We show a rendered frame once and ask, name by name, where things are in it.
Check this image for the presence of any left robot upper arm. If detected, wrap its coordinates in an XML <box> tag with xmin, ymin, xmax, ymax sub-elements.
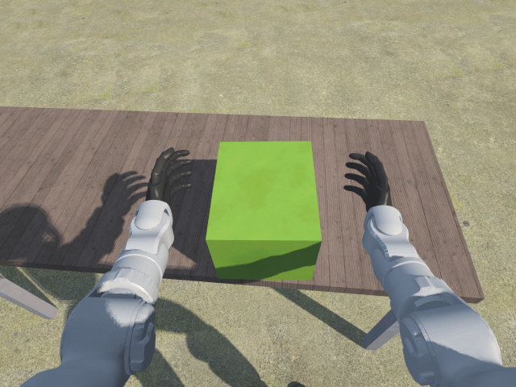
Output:
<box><xmin>19</xmin><ymin>297</ymin><xmax>156</xmax><ymax>387</ymax></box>

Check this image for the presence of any carton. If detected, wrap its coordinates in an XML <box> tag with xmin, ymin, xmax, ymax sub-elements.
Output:
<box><xmin>206</xmin><ymin>141</ymin><xmax>322</xmax><ymax>280</ymax></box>

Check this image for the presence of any table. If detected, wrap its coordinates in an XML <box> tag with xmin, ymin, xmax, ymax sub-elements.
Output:
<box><xmin>0</xmin><ymin>106</ymin><xmax>485</xmax><ymax>350</ymax></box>

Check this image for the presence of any right robot hand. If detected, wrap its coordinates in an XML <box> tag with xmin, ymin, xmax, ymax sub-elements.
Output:
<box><xmin>343</xmin><ymin>152</ymin><xmax>393</xmax><ymax>213</ymax></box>

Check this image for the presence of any right robot upper arm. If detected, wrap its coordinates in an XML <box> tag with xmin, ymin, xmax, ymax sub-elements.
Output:
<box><xmin>399</xmin><ymin>304</ymin><xmax>516</xmax><ymax>387</ymax></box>

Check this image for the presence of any robot right forearm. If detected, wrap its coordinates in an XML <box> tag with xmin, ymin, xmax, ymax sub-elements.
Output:
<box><xmin>362</xmin><ymin>205</ymin><xmax>502</xmax><ymax>364</ymax></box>

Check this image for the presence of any robot left forearm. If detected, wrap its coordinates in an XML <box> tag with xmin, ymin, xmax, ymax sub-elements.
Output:
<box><xmin>60</xmin><ymin>200</ymin><xmax>174</xmax><ymax>362</ymax></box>

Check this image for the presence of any left robot hand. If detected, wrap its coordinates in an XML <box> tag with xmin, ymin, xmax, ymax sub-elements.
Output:
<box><xmin>145</xmin><ymin>148</ymin><xmax>193</xmax><ymax>207</ymax></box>

